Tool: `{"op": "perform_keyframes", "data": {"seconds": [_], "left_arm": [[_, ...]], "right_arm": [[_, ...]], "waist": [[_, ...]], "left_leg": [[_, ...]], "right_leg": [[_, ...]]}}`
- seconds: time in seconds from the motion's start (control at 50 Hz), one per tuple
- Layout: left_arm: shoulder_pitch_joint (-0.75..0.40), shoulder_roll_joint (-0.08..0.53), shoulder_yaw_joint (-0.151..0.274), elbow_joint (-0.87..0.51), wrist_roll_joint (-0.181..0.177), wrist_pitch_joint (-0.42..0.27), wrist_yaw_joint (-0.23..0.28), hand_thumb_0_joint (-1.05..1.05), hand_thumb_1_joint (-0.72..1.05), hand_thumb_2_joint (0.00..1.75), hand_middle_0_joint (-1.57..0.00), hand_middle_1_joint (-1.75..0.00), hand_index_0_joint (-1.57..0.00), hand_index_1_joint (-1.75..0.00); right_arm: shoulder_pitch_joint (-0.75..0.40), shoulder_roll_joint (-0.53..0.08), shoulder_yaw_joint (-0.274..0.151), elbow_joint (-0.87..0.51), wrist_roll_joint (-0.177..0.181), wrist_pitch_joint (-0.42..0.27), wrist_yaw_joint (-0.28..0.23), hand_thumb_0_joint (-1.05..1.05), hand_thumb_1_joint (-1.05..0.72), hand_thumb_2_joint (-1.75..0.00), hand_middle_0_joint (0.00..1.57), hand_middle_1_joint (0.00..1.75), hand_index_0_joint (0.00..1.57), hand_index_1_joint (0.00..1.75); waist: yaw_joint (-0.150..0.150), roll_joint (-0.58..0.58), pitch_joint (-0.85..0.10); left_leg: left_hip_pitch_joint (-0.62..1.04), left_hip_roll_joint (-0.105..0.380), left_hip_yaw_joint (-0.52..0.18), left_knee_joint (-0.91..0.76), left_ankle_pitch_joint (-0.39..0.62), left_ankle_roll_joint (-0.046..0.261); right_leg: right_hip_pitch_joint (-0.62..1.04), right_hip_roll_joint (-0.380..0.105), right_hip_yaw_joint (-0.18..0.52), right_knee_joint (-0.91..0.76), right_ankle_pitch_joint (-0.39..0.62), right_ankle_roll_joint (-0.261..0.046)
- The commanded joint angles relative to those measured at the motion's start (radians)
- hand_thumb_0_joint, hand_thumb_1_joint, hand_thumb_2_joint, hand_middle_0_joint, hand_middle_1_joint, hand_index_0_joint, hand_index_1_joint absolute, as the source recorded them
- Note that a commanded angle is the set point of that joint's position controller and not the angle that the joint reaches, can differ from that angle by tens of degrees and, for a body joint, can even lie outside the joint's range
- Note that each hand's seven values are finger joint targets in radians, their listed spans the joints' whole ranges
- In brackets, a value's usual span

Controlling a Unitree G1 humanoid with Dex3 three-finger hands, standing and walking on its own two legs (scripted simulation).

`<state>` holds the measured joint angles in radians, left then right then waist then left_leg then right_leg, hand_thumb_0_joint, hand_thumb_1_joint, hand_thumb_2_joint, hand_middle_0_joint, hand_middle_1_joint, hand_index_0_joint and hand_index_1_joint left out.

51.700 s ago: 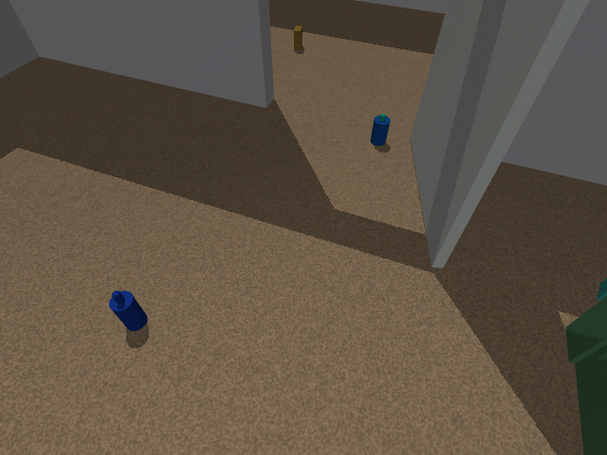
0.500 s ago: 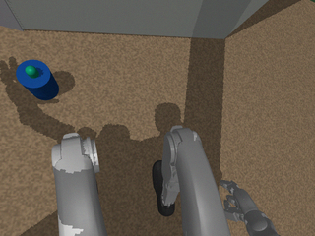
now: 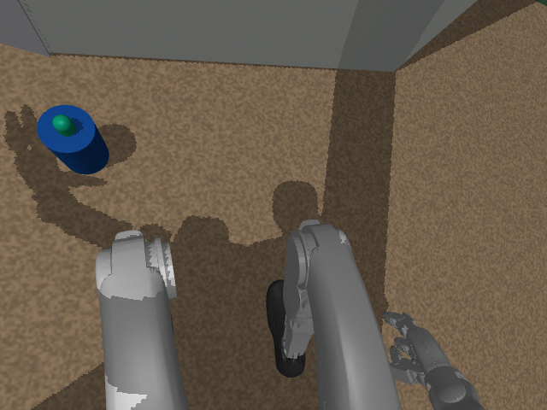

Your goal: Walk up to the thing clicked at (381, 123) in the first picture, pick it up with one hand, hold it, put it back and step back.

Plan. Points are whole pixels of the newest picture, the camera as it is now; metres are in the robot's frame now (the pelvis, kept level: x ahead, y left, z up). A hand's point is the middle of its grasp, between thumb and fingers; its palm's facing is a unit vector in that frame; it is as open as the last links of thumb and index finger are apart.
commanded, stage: go down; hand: left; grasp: from above
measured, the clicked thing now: (75, 139) +0.50 +0.30 -0.28
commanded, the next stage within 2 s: none
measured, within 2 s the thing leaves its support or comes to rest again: neither
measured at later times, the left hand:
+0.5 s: hand out of the picture +0.39 +0.49 +0.03, palm faces +0.42 -0.90 -0.07, open 17.6 cm
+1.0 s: hand out of the picture +0.39 +0.49 +0.03, palm faces +0.42 -0.90 -0.06, open 17.6 cm
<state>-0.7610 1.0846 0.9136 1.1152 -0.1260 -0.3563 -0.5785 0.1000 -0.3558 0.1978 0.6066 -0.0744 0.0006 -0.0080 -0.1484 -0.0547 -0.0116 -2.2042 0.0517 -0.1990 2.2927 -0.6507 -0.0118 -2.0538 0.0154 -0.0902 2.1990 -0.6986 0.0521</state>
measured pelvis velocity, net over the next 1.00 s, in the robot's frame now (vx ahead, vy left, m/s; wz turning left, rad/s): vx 0.00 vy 0.00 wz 0.00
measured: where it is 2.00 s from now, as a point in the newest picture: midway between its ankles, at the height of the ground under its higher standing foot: (225, 353)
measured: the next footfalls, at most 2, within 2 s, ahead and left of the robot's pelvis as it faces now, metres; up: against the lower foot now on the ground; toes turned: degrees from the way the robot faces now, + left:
none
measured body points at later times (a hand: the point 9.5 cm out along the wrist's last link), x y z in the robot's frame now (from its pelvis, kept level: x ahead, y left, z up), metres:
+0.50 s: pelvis +0.00 +0.00 +0.00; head +0.22 +0.11 +0.38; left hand +0.37 +0.53 +0.04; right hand +0.15 -0.27 -0.09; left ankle +0.09 +0.13 -0.34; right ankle +0.10 -0.14 -0.34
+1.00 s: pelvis +0.00 +0.00 +0.00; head +0.22 +0.11 +0.37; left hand +0.36 +0.53 +0.03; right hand +0.15 -0.27 -0.09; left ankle +0.09 +0.13 -0.34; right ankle +0.10 -0.14 -0.34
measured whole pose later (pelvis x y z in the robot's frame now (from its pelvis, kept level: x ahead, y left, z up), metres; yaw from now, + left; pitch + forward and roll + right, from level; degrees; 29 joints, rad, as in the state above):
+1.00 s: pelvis +0.00 +0.00 +0.00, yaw +0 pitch +30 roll -11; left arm -0.72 1.10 0.95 1.13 -0.15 -0.36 -0.63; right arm 0.09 -0.36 0.20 0.62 -0.08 -0.04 -0.01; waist -0.13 -0.06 -0.01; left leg -2.20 0.05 -0.20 2.30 -0.65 -0.02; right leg -2.05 0.02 -0.09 2.21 -0.70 0.05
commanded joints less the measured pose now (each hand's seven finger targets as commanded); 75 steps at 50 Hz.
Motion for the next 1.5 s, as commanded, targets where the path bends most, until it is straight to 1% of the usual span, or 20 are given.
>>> {"op": "perform_keyframes", "data": {"seconds": [0.0, 0.02, 0.08, 0.18, 0.2, 0.34, 0.4, 0.48, 0.52, 0.56, 0.62, 0.66, 0.84, 0.92, 1.02, 1.08, 1.2, 1.22, 1.4, 1.48], "left_arm": [[-0.169, 0.433, 0.045, -0.202, -0.039, -0.066, -0.004, 0.00, -0.61, 0.18, 0.00, -0.14, -0.01, -0.13], [-0.179, 0.463, 0.054, -0.227, -0.037, -0.069, -0.004, 0.00, -0.61, 0.20, 0.00, -0.14, -0.01, -0.13], [-0.162, 0.429, 0.042, -0.206, -0.039, -0.063, -0.005, 0.00, -0.61, 0.19, 0.00, -0.15, -0.01, -0.14], [-0.168, 0.455, 0.057, -0.216, -0.043, -0.071, -0.010, 0.00, -0.61, 0.20, 0.00, -0.14, -0.01, -0.13], [-0.148, 0.427, 0.052, -0.202, -0.047, -0.069, -0.014, 0.00, -0.61, 0.19, 0.00, -0.14, -0.01, -0.13], [-0.157, 0.449, 0.067, -0.224, -0.056, -0.072, -0.020, 0.00, -0.61, 0.18, 0.00, -0.14, -0.02, -0.13], [-0.167, 0.427, 0.050, -0.218, -0.053, -0.070, -0.024, 0.00, -0.61, 0.18, 0.00, -0.13, -0.01, -0.12], [-0.124, 0.434, 0.067, -0.197, -0.057, -0.071, -0.030, 0.00, -0.61, 0.16, 0.00, -0.13, -0.02, -0.12], [-0.153, 0.430, 0.064, -0.198, -0.063, -0.075, -0.036, 0.00, -0.61, 0.17, 0.00, -0.13, -0.02, -0.12], [-0.131, 0.414, 0.058, -0.176, -0.069, -0.075, -0.040, 0.00, -0.61, 0.16, 0.00, -0.13, -0.02, -0.12], [-0.138, 0.460, 0.085, -0.185, -0.066, -0.081, -0.034, 0.00, -0.61, 0.16, -0.01, -0.12, -0.02, -0.12], [-0.144, 0.440, 0.069, -0.187, -0.061, -0.082, -0.038, 0.00, -0.61, 0.16, -0.01, -0.12, -0.02, -0.11], [-0.170, 0.485, 0.071, -0.221, -0.050, -0.077, -0.041, 0.00, -0.61, 0.15, -0.01, -0.13, -0.03, -0.12], [-0.127, 0.451, 0.074, -0.174, -0.063, -0.063, -0.043, 0.00, -0.61, 0.15, -0.01, -0.12, -0.02, -0.11], [-0.145, 0.479, 0.085, -0.210, -0.063, -0.068, -0.045, 0.00, -0.61, 0.14, -0.01, -0.12, -0.03, -0.11], [-0.121, 0.437, 0.070, -0.168, -0.062, -0.061, -0.046, 0.00, -0.61, 0.15, -0.01, -0.12, -0.02, -0.11], [-0.151, 0.481, 0.080, -0.197, -0.057, -0.065, -0.044, 0.00, -0.61, 0.14, -0.01, -0.12, -0.03, -0.11], [-0.131, 0.456, 0.073, -0.185, -0.062, -0.062, -0.044, 0.00, -0.60, 0.14, -0.01, -0.11, -0.03, -0.11], [-0.153, 0.479, 0.076, -0.207, -0.055, -0.062, -0.043, 0.00, -0.58, 0.13, -0.02, -0.11, -0.03, -0.10], [-0.176, 0.483, 0.073, -0.209, -0.052, -0.059, -0.042, 0.00, -0.58, 0.13, -0.02, -0.12, -0.03, -0.10]], "right_arm": [[0.153, -0.264, -0.097, -0.025, 0.002, -0.019, -0.017, 0.00, -0.88, -0.89, 0.20, 0.30, 0.20, 0.30], [0.154, -0.264, -0.098, -0.025, 0.002, -0.020, -0.016, 0.00, -0.88, -0.89, 0.20, 0.30, 0.20, 0.30], [0.146, -0.261, -0.100, -0.024, 0.004, -0.022, -0.016, 0.00, -0.88, -0.89, 0.20, 0.30, 0.20, 0.30], [0.142, -0.257, -0.099, -0.021, 0.002, -0.032, -0.016, 0.00, -0.88, -0.89, 0.20, 0.30, 0.20, 0.30], [0.143, -0.259, -0.100, -0.022, 0.002, -0.032, -0.017, 0.00, -0.88, -0.89, 0.20, 0.30, 0.20, 0.30], [0.127, -0.260, -0.104, -0.024, 0.003, -0.040, -0.020, 0.00, -0.88, -0.89, 0.20, 0.30, 0.20, 0.30], [0.125, -0.264, -0.108, -0.023, 0.007, -0.041, -0.021, 0.00, -0.88, -0.89, 0.20, 0.30, 0.20, 0.30], [0.131, -0.266, -0.105, -0.020, 0.007, -0.048, -0.022, 0.00, -0.89, -0.89, 0.20, 0.30, 0.20, 0.30], [0.131, -0.265, -0.103, -0.020, 0.007, -0.047, -0.022, 0.00, -0.89, -0.90, 0.20, 0.30, 0.20, 0.30], [0.127, -0.263, -0.101, -0.019, 0.006, -0.053, -0.021, 0.00, -0.89, -0.90, 0.20, 0.30, 0.20, 0.30], [0.132, -0.259, -0.095, -0.018, 0.000, -0.055, -0.022, 0.00, -0.89, -0.90, 0.20, 0.30, 0.20, 0.30], [0.129, -0.265, -0.098, -0.016, 0.000, -0.057, -0.021, 0.00, -0.89, -0.90, 0.20, 0.30, 0.20, 0.30], [0.128, -0.273, -0.098, -0.020, 0.001, -0.054, -0.023, 0.00, -0.89, -0.90, 0.20, 0.30, 0.20, 0.30], [0.126, -0.270, -0.096, -0.022, 0.005, -0.059, -0.022, 0.00, -0.89, -0.90, 0.20, 0.30, 0.20, 0.30], [0.130, -0.270, -0.095, -0.022, 0.002, -0.059, -0.024, 0.00, -0.89, -0.90, 0.20, 0.30, 0.20, 0.30], [0.121, -0.272, -0.098, -0.022, 0.005, -0.062, -0.023, 0.00, -0.89, -0.89, 0.20, 0.30, 0.20, 0.30], [0.127, -0.270, -0.099, -0.020, 0.001, -0.064, -0.023, 0.00, -0.89, -0.90, 0.20, 0.30, 0.20, 0.30], [0.124, -0.267, -0.098, -0.021, 0.001, -0.066, -0.023, 0.00, -0.89, -0.89, 0.20, 0.30, 0.20, 0.30], [0.129, -0.269, -0.095, -0.018, -0.001, -0.067, -0.024, 0.00, -0.89, -0.89, 0.20, 0.30, 0.20, 0.30], [0.122, -0.273, -0.098, -0.024, 0.002, -0.065, -0.025, 0.00, -0.89, -0.89, 0.20, 0.30, 0.20, 0.30]], "waist": [[0.048, 0.398, -0.667], [0.050, 0.400, -0.671], [0.055, 0.412, -0.655], [0.055, 0.374, -0.655], [0.053, 0.384, -0.653], [0.068, 0.391, -0.652], [0.055, 0.402, -0.634], [0.068, 0.404, -0.643], [0.050, 0.399, -0.640], [0.055, 0.377, -0.633], [0.062, 0.352, -0.649], [0.057, 0.379, -0.643], [0.065, 0.417, -0.645], [0.062, 0.391, -0.627], [0.065, 0.408, -0.654], [0.060, 0.392, -0.620], [0.070, 0.390, -0.651], [0.064, 0.385, -0.646], [0.061, 0.401, -0.659], [0.057, 0.405, -0.623]], "left_leg": [[0.610, 0.015, 0.072, -0.296, 0.163, 0.028], [0.599, 0.013, 0.075, -0.295, 0.163, 0.030], [0.610, 0.015, 0.073, -0.307, 0.155, 0.027], [0.569, 0.013, 0.086, -0.289, 0.155, 0.033], [0.590, 0.015, 0.080, -0.293, 0.170, 0.030], [0.571, 0.013, 0.090, -0.301, 0.117, 0.031], [0.604, 0.019, 0.065, -0.323, 0.091, 0.026], [0.613, 0.015, 0.065, -0.320, 0.121, 0.024], [0.610, 0.015, 0.062, -0.310, 0.128, 0.025], [0.595, 0.013, 0.070, -0.298, 0.141, 0.028], [0.556, 0.011, 0.089, -0.277, 0.140, 0.035], [0.590, 0.015, 0.077, -0.291, 0.139, 0.029], [0.596, 0.016, 0.074, -0.308, 0.094, 0.025], [0.582, 0.015, 0.071, -0.298, 0.113, 0.026], [0.598, 0.016, 0.072, -0.296, 0.138, 0.025], [0.597, 0.017, 0.062, -0.300, 0.124, 0.024], [0.584, 0.014, 0.080, -0.294, 0.104, 0.029], [0.577, 0.014, 0.084, -0.288, 0.110, 0.030], [0.586, 0.014, 0.083, -0.286, 0.151, 0.029], [0.579, 0.017, 0.070, -0.308, 0.081, 0.027]], "right_leg": [[0.212, 0.026, -0.075, -0.192, 0.161, -0.084], [0.225, 0.027, -0.073, -0.196, 0.159, -0.083], [0.207, 0.026, -0.072, -0.190, 0.151, -0.087], [0.242, 0.028, -0.064, -0.201, 0.155, -0.081], [0.231, 0.027, -0.071, -0.195, 0.165, -0.083], [0.235, 0.028, -0.064, -0.201, 0.132, -0.083], [0.182, 0.027, -0.074, -0.192, 0.115, -0.086], [0.188, 0.025, -0.074, -0.183, 0.134, -0.087], [0.176, 0.026, -0.076, -0.181, 0.132, -0.087], [0.188, 0.026, -0.071, -0.188, 0.143, -0.086], [0.249, 0.030, -0.063, -0.204, 0.149, -0.079], [0.205, 0.029, -0.072, -0.186, 0.142, -0.083], [0.188, 0.030, -0.072, -0.179, 0.112, -0.086], [0.183, 0.030, -0.075, -0.176, 0.127, -0.085], [0.206, 0.029, -0.074, -0.175, 0.141, -0.085], [0.170, 0.029, -0.078, -0.171, 0.135, -0.086], [0.202, 0.033, -0.069, -0.188, 0.118, -0.084], [0.217, 0.033, -0.070, -0.192, 0.125, -0.083], [0.228, 0.032, -0.072, -0.185, 0.154, -0.083], [0.188, 0.031, -0.075, -0.185, 0.106, -0.085]]}}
